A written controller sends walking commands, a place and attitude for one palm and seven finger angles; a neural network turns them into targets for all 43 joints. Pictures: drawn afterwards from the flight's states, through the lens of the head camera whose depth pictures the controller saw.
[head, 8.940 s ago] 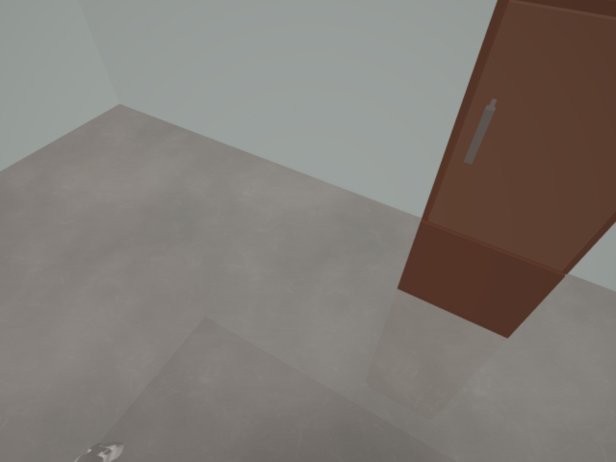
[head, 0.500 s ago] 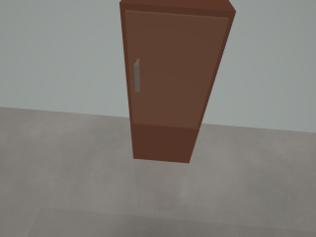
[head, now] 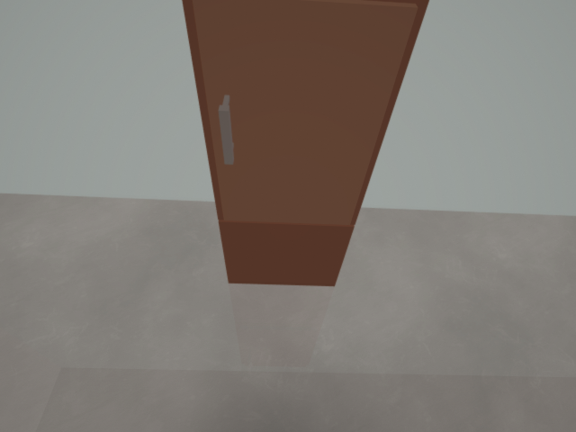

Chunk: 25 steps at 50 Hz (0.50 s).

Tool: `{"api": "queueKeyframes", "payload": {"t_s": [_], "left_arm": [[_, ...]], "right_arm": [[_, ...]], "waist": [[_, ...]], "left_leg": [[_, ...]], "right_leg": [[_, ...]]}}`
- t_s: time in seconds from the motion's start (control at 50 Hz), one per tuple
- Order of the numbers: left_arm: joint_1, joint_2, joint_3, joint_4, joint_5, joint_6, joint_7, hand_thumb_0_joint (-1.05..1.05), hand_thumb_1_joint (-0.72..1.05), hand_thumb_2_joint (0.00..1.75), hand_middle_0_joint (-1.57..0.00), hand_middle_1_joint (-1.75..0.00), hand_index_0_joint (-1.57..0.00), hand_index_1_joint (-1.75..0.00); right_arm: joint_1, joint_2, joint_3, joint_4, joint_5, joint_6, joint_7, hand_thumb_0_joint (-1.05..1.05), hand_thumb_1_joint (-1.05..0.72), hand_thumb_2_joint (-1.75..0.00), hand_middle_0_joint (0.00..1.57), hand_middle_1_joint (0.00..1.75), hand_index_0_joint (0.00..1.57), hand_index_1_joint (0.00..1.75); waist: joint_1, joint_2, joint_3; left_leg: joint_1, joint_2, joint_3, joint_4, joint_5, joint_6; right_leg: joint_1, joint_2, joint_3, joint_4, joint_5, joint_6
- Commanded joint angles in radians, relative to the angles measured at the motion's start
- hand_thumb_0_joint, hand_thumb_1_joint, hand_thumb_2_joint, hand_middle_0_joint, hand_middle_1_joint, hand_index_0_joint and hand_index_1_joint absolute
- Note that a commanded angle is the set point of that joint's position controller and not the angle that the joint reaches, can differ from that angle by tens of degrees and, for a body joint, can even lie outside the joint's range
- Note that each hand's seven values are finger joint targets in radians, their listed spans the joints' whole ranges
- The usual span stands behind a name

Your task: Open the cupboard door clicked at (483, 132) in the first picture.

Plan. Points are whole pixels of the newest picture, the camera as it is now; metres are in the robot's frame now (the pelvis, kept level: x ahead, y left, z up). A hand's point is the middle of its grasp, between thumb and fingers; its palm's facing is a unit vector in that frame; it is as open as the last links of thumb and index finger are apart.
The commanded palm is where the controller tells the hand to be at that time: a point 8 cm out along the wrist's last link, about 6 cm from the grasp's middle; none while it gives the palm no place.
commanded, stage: shuffle to correct the standing spot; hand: left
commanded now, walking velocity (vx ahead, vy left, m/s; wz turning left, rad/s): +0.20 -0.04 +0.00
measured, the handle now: (227, 130) +0.67 +0.17 +0.01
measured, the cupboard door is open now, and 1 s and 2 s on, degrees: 0 0 0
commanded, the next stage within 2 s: come to a stop and stand still in 0.32 s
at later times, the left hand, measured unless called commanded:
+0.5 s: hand (205, 381) +0.22 +0.15 -0.17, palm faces +0.06 -0.98 -0.19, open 7.3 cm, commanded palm none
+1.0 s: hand (194, 383) +0.22 +0.16 -0.16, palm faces +0.06 -0.95 -0.30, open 7.4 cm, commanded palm none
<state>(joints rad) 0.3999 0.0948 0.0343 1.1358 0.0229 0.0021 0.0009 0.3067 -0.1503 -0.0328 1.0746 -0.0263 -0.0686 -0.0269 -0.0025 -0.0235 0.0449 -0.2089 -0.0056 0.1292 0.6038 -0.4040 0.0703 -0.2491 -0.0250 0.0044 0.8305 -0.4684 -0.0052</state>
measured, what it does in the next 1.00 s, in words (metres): walks ahead: right foot, then left foot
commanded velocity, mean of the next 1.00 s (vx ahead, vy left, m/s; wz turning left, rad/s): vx -0.02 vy -0.01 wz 0.00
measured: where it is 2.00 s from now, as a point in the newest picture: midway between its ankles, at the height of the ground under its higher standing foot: outside the picture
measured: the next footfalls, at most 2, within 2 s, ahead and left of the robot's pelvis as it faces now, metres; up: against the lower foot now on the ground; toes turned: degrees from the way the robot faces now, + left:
right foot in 0.36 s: +0.24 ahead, -0.14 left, +0.00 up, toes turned -6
left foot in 0.60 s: +0.25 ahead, +0.10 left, +0.00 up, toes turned +8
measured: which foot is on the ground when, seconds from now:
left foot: down 0.00-0.34, up 0.36-0.58, down 0.60-0.94, up 0.96-1.00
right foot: up 0.00-0.34, down 0.36-0.66, up 0.68-0.92, down 0.94-1.00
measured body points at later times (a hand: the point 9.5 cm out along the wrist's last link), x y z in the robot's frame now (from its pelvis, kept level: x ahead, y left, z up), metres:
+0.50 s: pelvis +0.15 -0.03 +0.00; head +0.19 -0.02 +0.45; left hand +0.22 +0.20 -0.15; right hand +0.12 -0.25 -0.16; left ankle +0.09 +0.07 -0.66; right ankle +0.20 -0.14 -0.73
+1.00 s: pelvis +0.17 -0.04 +0.00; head +0.22 -0.07 +0.45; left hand +0.21 +0.21 -0.13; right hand +0.27 -0.28 -0.16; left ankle +0.20 +0.09 -0.71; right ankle +0.18 -0.15 -0.73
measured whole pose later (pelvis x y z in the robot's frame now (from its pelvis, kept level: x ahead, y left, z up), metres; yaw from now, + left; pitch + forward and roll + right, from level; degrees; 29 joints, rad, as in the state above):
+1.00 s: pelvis +0.17 -0.04 +0.00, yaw +1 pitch -1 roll +0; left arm 0.22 0.18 0.05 0.97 0.03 0.02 0.03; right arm 0.10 -0.21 -0.09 0.99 -0.01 0.05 -0.03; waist 0.01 0.06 0.11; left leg -0.39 0.04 0.04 0.79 -0.45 -0.02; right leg -0.26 -0.03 -0.07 0.61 -0.32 -0.01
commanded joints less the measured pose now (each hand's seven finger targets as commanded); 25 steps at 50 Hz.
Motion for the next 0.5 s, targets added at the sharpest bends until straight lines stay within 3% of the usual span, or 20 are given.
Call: {"api": "queueKeyframes", "payload": {"t_s": [0.0,0.04,0.06,0.14,0.18,0.22,0.26,0.28,0.3,0.32,0.34,0.36,0.38,0.4,0.44,0.46,0.48], "left_arm": [[-0.14,0.074,0.018,-0.109,0.006,-0.037,0.003,0.0,0.9,0.9,-0.2,-0.3,-0.2,-0.3],[-0.119,0.052,0.015,-0.101,0.007,-0.028,-0.009,0.0,0.9,0.9,-0.2,-0.3,-0.2,-0.3],[-0.125,0.051,0.017,-0.106,0.006,-0.022,-0.014,0.0,0.9,0.9,-0.2,-0.3,-0.2,-0.3],[-0.213,0.056,0.013,-0.132,0.001,-0.019,-0.022,0.0,0.9,0.9,-0.2,-0.3,-0.2,-0.3],[-0.252,0.062,0.012,-0.145,-0.001,-0.02,-0.023,0.0,0.9,0.9,-0.2,-0.3,-0.2,-0.3],[-0.241,0.081,0.015,-0.142,-0.001,-0.022,-0.02,0.0,0.9,0.9,-0.2,-0.3,-0.2,-0.3],[-0.159,0.103,0.022,-0.119,0.001,-0.026,-0.014,0.0,0.9,0.9,-0.2,-0.3,-0.2,-0.3],[-0.072,0.125,0.029,-0.092,0.003,-0.033,-0.011,0.0,0.9,0.9,-0.2,-0.3,-0.2,-0.3],[0.039,0.175,0.043,-0.059,0.006,-0.044,-0.004,0.0,0.9,0.9,-0.2,-0.3,-0.2,-0.3],[0.128,0.252,0.061,-0.041,0.007,-0.053,0.008,0.0,0.9,0.9,-0.2,-0.3,-0.2,-0.3],[0.131,0.274,0.059,-0.045,-0.013,-0.047,0.013,0.0,0.9,0.9,-0.2,-0.3,-0.2,-0.3],[0.027,0.263,0.062,-0.072,-0.014,-0.042,0.019,0.0,0.9,0.9,-0.2,-0.3,-0.2,-0.3],[-0.06,0.223,0.054,-0.102,-0.011,-0.038,0.023,0.0,0.9,0.9,-0.2,-0.3,-0.2,-0.3],[-0.124,0.181,0.04,-0.116,-0.006,-0.041,0.026,0.0,0.9,0.9,-0.2,-0.3,-0.2,-0.3],[-0.178,0.144,0.024,-0.134,0.005,-0.048,0.032,0.0,0.9,0.9,-0.2,-0.3,-0.2,-0.3],[-0.196,0.15,0.022,-0.138,0.007,-0.046,0.034,0.0,0.9,0.9,-0.2,-0.3,-0.2,-0.3],[-0.2,0.157,0.021,-0.137,0.007,-0.041,0.033,0.0,0.9,0.9,-0.2,-0.3,-0.2,-0.3]], "right_arm": [[0.259,-0.12,-0.01,0.043,-0.005,-0.009,-0.029,0.0,-0.9,-0.9,0.2,0.3,0.2,0.3],[0.208,-0.101,-0.006,0.034,0.004,-0.02,-0.03,0.0,-0.9,-0.9,0.2,0.3,0.2,0.3],[0.201,-0.094,-0.004,0.032,0.006,-0.022,-0.03,0.0,-0.9,-0.9,0.2,0.3,0.2,0.3],[0.211,-0.09,-0.007,0.049,0.002,-0.018,-0.032,0.0,-0.9,-0.9,0.2,0.3,0.2,0.3],[0.201,-0.097,-0.012,0.056,0.0,-0.009,-0.03,0.0,-0.9,-0.9,0.2,0.3,0.2,0.3],[0.189,-0.114,-0.022,0.061,0.001,0.001,-0.027,0.0,-0.9,-0.9,0.2,0.3,0.2,0.3],[0.171,-0.124,-0.027,0.065,0.004,0.01,-0.024,0.0,-0.9,-0.9,0.2,0.3,0.2,0.3],[0.162,-0.126,-0.027,0.063,0.009,0.012,-0.021,0.0,-0.9,-0.9,0.2,0.3,0.2,0.3],[0.158,-0.109,-0.027,0.061,0.017,0.012,-0.014,0.0,-0.9,-0.9,0.2,0.3,0.2,0.3],[0.197,-0.049,-0.02,0.044,0.028,0.01,-0.005,0.0,-0.9,-0.9,0.2,0.3,0.2,0.3],[0.178,-0.044,-0.018,0.018,0.026,0.024,-0.008,0.0,-0.9,-0.9,0.2,0.3,0.2,0.3],[0.113,-0.037,-0.023,0.009,0.019,0.031,-0.001,0.0,-0.9,-0.9,0.2,0.3,0.2,0.3],[0.062,-0.043,-0.027,-0.01,0.011,0.038,0.006,0.0,-0.9,-0.9,0.2,0.3,0.2,0.3],[0.064,-0.041,-0.027,-0.01,0.001,0.046,0.011,0.0,-0.9,-0.9,0.2,0.3,0.2,0.3],[0.113,-0.009,-0.02,0.008,0.001,0.06,0.012,0.0,-0.9,-0.9,0.2,0.3,0.2,0.3],[0.14,0.016,-0.009,0.017,0.004,0.064,0.008,0.0,-0.9,-0.9,0.2,0.3,0.2,0.3],[0.147,0.03,0.0,0.023,0.009,0.065,0.005,0.0,-0.9,-0.9,0.2,0.3,0.2,0.3]], "waist": [[-0.067,0.038,0.083],[-0.033,0.111,0.066],[-0.026,0.14,0.067],[-0.032,0.137,0.062],[-0.036,0.151,0.069],[-0.024,0.147,0.045],[0.019,0.133,0.021],[0.064,0.104,-0.016],[0.113,0.041,-0.066],[0.125,-0.195,-0.159],[0.097,-0.162,-0.151],[0.086,-0.125,-0.082],[0.059,-0.108,0.012],[0.019,-0.097,0.037],[-0.037,-0.049,0.023],[-0.055,-0.058,0.002],[-0.05,-0.079,-0.017]], "left_leg": [[0.236,0.38,-0.364,-0.308,0.726,0.143],[0.208,0.302,-0.233,-0.33,0.726,0.099],[0.195,0.281,-0.198,-0.345,0.726,0.091],[0.242,0.249,-0.132,-0.339,0.792,0.074],[0.218,0.244,-0.102,-0.324,0.806,0.066],[0.216,0.25,-0.102,-0.276,0.861,0.064],[0.173,0.244,-0.09,-0.164,0.925,0.049],[0.133,0.219,-0.076,-0.047,0.912,0.029],[-0.006,0.185,-0.057,0.145,0.764,0.002],[-0.218,0.049,0.004,0.459,0.221,-0.042],[-0.296,0.013,-0.066,0.695,-0.189,-0.041],[-0.337,0.072,-0.121,0.752,-0.143,-0.033],[-0.36,0.118,-0.132,0.746,-0.074,-0.033],[-0.323,0.143,-0.133,0.691,-0.021,-0.043],[-0.197,0.144,-0.105,0.494,-0.01,-0.068],[-0.133,0.137,-0.093,0.365,-0.015,-0.081],[-0.091,0.122,-0.074,0.262,0.008,-0.092]], "right_leg": [[-0.442,-0.067,-0.003,0.367,0.039,-0.004],[-0.406,-0.071,-0.036,0.315,0.129,0.011],[-0.402,-0.074,-0.048,0.278,0.165,0.016],[-0.379,-0.058,-0.103,0.041,0.239,0.01],[-0.301,-0.044,-0.13,-0.092,0.26,-0.004],[-0.201,-0.012,-0.149,-0.167,0.252,-0.025],[-0.05,0.019,-0.173,-0.219,0.277,-0.041],[0.082,0.032,-0.186,-0.283,0.329,-0.047],[0.282,-0.037,-0.101,-0.307,0.377,-0.08],[0.448,-0.303,0.245,-0.391,0.472,-0.194],[0.374,-0.437,0.424,-0.526,0.436,-0.286],[0.232,-0.409,0.398,-0.584,0.189,-0.283],[0.088,-0.373,0.329,-0.617,0.051,-0.252],[-0.01,-0.329,0.224,-0.624,0.069,-0.213],[-0.115,-0.278,0.071,-0.611,0.297,-0.173],[-0.142,-0.257,0.018,-0.578,0.429,-0.165],[-0.131,-0.234,-0.013,-0.542,0.506,-0.16]]}}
